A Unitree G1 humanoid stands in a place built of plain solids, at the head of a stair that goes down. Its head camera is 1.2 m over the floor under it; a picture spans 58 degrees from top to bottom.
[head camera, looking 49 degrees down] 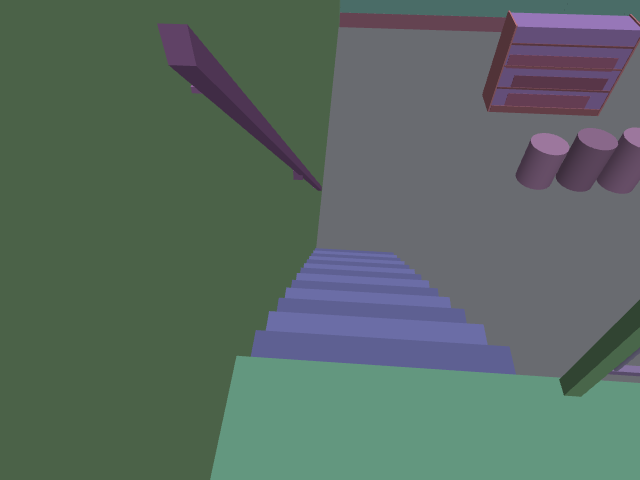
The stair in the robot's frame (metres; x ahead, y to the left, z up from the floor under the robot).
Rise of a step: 0.20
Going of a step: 0.20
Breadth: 0.91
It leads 4 degrees to the right of straight ahead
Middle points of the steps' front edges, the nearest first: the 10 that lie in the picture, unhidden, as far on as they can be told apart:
0.55 -0.21 0.00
0.76 -0.22 -0.20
0.96 -0.24 -0.41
1.16 -0.25 -0.61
1.37 -0.26 -0.82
1.57 -0.28 -1.02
1.77 -0.29 -1.23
1.98 -0.31 -1.43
2.18 -0.32 -1.64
2.39 -0.34 -1.84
